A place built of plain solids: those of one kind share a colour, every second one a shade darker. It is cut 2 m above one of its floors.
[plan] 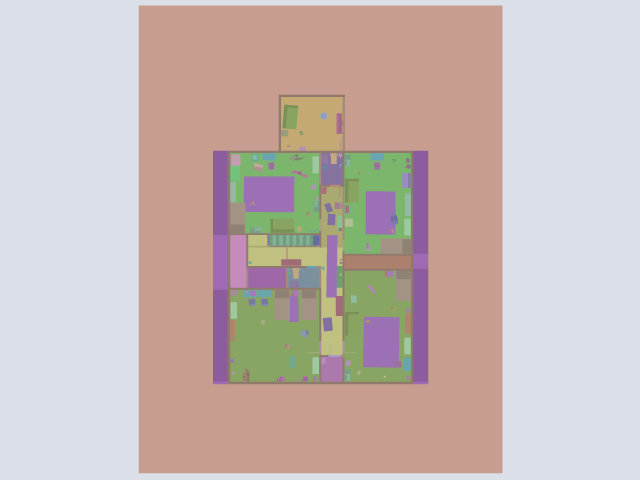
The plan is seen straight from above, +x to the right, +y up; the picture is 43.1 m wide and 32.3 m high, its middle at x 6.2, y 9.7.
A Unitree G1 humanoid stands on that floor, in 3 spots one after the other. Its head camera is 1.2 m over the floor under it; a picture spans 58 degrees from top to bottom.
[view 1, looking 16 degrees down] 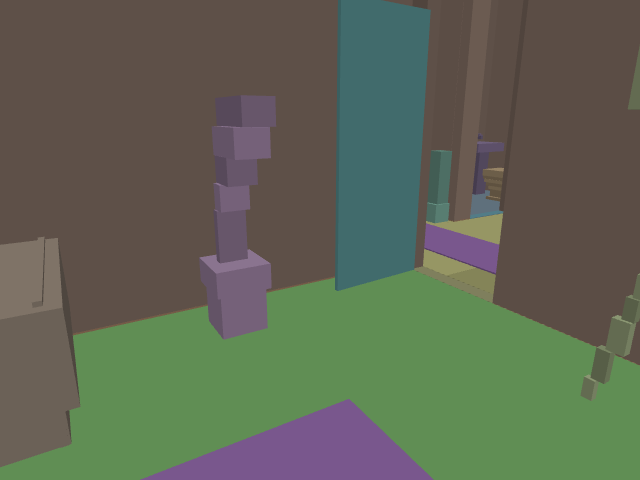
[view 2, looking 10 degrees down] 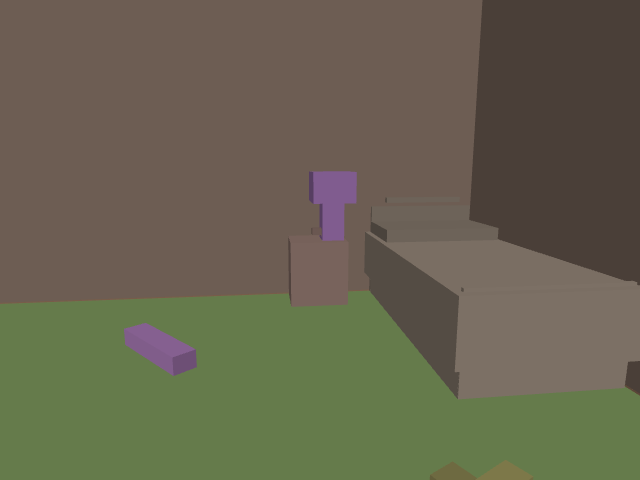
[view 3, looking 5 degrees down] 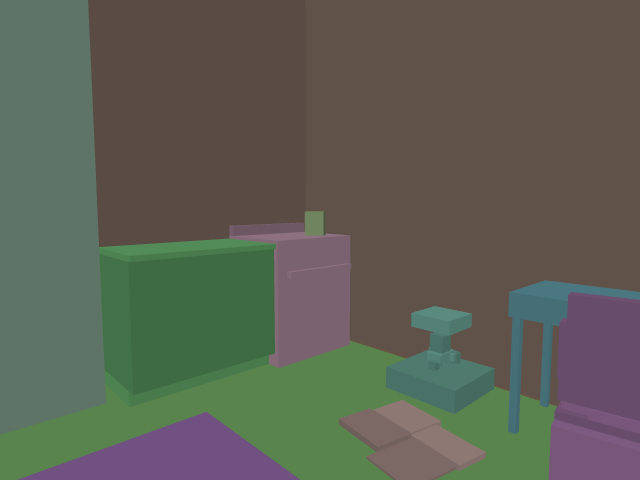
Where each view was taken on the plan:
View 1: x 10.22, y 11.43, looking -121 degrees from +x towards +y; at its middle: wall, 3.22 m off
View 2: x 10.38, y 3.67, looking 83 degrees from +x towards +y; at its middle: bedside_table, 3.77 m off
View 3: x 3.27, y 12.82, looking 137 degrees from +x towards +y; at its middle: range_cooker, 3.37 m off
